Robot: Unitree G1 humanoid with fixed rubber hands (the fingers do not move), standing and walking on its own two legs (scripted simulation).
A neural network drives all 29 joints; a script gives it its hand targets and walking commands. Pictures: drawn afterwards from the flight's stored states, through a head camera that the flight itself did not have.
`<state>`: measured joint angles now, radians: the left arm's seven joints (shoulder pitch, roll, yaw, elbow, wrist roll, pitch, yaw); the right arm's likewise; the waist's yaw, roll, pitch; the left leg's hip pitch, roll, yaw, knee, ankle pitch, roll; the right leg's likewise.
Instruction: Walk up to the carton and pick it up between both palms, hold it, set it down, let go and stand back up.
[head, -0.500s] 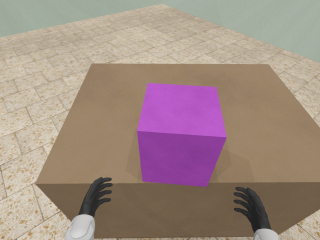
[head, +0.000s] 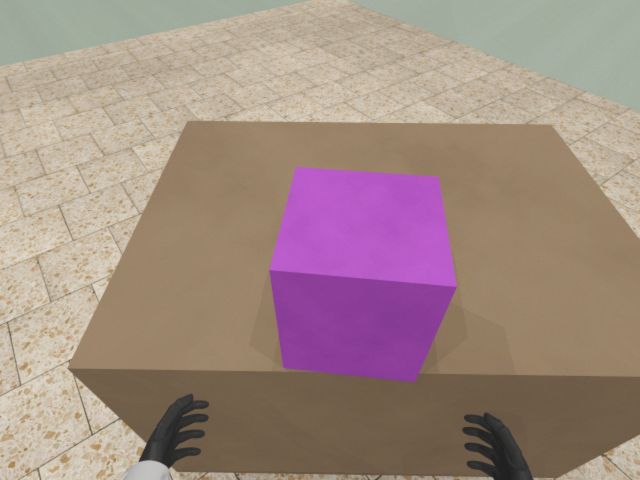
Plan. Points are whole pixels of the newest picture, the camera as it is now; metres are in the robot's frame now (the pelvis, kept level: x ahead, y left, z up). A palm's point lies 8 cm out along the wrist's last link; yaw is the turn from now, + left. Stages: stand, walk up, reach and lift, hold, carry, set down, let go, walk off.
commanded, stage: let go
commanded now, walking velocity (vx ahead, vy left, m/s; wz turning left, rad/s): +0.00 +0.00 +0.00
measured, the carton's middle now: (356, 277) +0.41 -0.02 +0.01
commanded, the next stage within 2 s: stand in 0.46 s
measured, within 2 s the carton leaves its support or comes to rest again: neither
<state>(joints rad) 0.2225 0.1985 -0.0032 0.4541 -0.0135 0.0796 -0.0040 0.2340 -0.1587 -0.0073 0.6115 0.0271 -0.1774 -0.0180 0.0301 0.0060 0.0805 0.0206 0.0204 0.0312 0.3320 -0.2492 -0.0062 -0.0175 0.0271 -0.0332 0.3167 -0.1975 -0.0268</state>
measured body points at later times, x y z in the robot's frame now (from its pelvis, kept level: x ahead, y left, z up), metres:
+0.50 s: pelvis -0.01 +0.00 +0.00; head -0.01 +0.00 +0.45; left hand +0.16 +0.23 -0.09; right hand +0.14 -0.23 -0.09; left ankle -0.04 +0.12 -0.75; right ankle -0.01 -0.10 -0.75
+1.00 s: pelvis -0.02 +0.00 -0.01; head -0.02 +0.00 +0.44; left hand +0.05 +0.25 -0.13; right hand +0.04 -0.24 -0.14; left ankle -0.04 +0.12 -0.75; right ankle -0.01 -0.10 -0.75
